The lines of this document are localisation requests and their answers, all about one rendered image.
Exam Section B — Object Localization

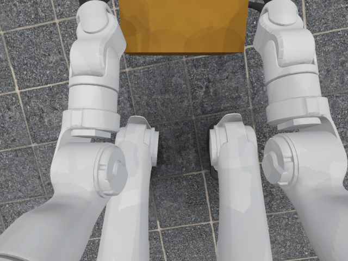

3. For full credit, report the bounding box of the robot thigh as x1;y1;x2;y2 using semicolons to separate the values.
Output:
209;121;272;261
96;123;159;261

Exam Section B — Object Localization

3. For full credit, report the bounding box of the right robot hand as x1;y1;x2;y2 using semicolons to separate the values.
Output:
248;0;272;13

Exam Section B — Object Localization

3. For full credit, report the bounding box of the right robot thigh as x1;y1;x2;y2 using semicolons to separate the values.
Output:
209;121;272;261

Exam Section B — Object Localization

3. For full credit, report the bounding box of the left robot upper arm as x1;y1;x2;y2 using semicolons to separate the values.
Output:
0;142;128;261

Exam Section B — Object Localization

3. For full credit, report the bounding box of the right robot upper arm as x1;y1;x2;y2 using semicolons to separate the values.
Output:
262;130;348;261

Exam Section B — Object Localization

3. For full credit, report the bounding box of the left robot forearm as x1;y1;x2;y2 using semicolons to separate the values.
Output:
50;0;126;182

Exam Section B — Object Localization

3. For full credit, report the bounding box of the carton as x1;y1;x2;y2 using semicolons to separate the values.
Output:
119;0;248;55

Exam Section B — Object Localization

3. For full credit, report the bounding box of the right robot forearm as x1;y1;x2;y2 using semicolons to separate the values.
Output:
253;0;347;171

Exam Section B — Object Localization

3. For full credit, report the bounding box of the left robot thigh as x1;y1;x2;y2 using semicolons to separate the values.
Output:
96;123;159;261

